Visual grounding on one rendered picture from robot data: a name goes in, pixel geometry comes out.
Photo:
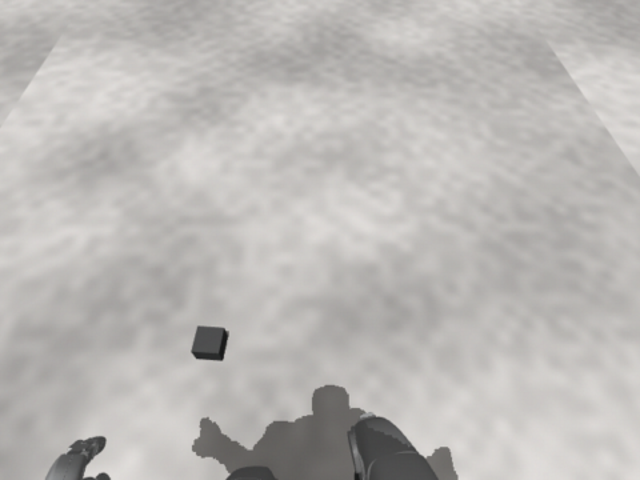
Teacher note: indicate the left robot hand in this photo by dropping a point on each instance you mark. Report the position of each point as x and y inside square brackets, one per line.
[71, 466]

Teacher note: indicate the small box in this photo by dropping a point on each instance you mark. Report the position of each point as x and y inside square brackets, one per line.
[209, 343]

